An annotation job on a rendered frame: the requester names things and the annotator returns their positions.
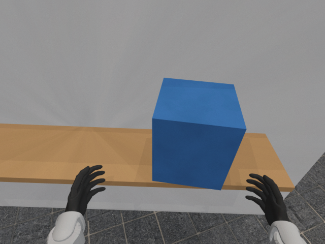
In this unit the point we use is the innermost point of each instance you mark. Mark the right robot forearm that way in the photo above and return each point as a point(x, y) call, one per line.
point(284, 232)

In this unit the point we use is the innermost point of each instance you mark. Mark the table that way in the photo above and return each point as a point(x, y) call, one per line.
point(56, 154)

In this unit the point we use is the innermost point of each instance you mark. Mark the carton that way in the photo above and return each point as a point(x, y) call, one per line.
point(197, 128)

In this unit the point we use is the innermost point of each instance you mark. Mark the left robot forearm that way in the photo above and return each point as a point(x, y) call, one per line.
point(69, 229)

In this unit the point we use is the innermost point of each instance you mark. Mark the robot left hand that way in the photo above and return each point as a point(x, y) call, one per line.
point(81, 192)

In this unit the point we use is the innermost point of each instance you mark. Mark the robot right hand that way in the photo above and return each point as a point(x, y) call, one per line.
point(272, 201)

